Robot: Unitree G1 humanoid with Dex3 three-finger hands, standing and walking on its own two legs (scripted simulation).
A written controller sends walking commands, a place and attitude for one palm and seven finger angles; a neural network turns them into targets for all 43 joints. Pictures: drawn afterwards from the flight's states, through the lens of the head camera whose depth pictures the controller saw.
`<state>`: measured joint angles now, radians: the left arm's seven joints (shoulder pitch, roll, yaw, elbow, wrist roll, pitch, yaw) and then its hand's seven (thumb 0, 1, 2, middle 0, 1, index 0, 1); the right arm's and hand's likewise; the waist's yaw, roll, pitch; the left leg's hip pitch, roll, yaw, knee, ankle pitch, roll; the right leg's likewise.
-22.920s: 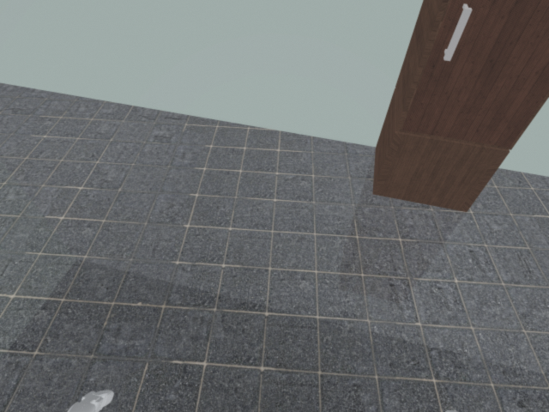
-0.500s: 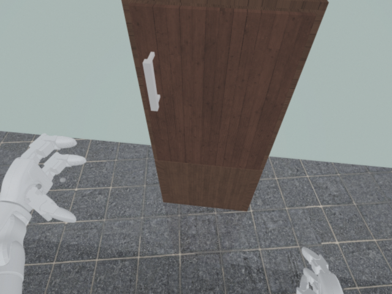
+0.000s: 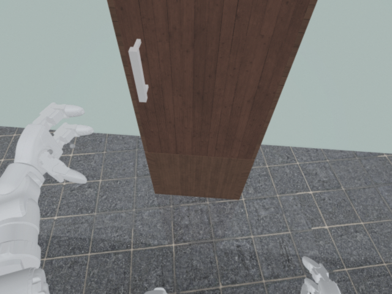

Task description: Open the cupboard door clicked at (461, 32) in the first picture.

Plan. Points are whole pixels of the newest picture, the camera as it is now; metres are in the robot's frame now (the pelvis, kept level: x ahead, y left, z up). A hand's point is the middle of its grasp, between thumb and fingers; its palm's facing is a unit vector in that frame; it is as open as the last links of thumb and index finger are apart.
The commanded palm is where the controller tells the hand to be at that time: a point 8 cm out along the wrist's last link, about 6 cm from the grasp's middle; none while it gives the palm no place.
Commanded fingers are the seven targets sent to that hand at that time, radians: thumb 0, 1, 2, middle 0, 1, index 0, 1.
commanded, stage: move the hooked fingers beside the handle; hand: left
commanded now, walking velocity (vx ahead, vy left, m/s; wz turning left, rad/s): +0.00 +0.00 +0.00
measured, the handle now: (140, 72) +0.63 +0.17 +0.09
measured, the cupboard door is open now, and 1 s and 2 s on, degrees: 0 0 0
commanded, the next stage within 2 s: none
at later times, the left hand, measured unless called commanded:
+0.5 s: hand (94, 115) +0.45 +0.24 +0.10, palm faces -0.06 -1.00 +0.02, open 14.0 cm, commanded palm +0.43 +0.30 +0.10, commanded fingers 0.00 -0.50 0.30 -0.30 -1.20 -0.30 -1.20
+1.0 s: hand (110, 90) +0.53 +0.23 +0.10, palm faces -0.05 -1.00 +0.01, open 14.0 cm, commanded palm +0.53 +0.28 +0.09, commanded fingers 0.00 -0.50 0.30 -0.30 -1.20 -0.30 -1.20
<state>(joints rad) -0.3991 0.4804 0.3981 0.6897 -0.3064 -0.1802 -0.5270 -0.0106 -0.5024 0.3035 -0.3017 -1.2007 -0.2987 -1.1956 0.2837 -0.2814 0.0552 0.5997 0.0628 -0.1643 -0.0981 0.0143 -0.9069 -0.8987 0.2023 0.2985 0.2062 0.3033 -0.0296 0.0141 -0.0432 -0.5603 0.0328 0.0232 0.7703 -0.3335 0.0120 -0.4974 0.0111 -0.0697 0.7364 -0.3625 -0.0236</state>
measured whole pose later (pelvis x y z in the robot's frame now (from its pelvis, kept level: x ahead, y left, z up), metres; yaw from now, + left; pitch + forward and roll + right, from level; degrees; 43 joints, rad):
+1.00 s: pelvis +0.00 +0.01 -0.02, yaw -2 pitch +19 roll -3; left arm -1.07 0.71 0.43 1.31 -0.10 -0.28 -0.41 -0.01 -0.50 0.30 -0.30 -1.20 -0.30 -1.20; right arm 0.41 -0.30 0.05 0.64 0.02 0.01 -0.06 0.01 -0.91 -0.90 0.20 0.30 0.21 0.30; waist -0.20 0.01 -0.05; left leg -0.86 0.06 0.02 0.91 -0.38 0.02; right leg -0.78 0.03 -0.07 0.83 -0.38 -0.01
